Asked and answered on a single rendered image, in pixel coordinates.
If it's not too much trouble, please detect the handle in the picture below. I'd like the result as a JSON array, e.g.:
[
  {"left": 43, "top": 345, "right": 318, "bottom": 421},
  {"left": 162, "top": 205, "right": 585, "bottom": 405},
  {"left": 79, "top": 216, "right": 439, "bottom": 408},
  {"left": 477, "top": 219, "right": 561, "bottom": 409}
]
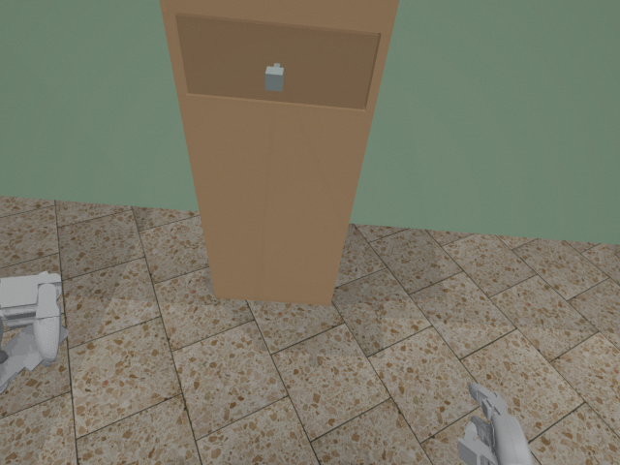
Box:
[{"left": 265, "top": 63, "right": 284, "bottom": 92}]

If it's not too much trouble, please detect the robot left hand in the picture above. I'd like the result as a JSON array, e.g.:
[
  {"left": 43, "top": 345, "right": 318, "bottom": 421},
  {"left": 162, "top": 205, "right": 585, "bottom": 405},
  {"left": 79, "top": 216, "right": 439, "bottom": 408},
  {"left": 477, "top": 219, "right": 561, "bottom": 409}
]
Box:
[{"left": 0, "top": 271, "right": 69, "bottom": 394}]

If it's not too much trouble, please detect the robot right hand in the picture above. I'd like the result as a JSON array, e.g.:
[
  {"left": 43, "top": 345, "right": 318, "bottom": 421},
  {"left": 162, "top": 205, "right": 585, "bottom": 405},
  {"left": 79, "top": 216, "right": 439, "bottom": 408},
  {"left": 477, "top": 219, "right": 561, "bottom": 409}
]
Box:
[{"left": 457, "top": 382, "right": 534, "bottom": 465}]

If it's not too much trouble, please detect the drawer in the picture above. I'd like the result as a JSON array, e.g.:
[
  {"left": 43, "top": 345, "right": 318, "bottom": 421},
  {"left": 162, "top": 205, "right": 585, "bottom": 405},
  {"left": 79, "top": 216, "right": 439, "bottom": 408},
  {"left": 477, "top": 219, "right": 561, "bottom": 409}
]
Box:
[{"left": 175, "top": 13, "right": 379, "bottom": 109}]

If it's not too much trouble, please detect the cabinet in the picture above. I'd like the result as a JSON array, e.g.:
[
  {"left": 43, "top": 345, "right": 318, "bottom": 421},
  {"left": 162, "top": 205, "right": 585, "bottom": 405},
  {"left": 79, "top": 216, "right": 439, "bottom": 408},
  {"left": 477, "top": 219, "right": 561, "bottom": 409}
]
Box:
[{"left": 159, "top": 0, "right": 399, "bottom": 306}]

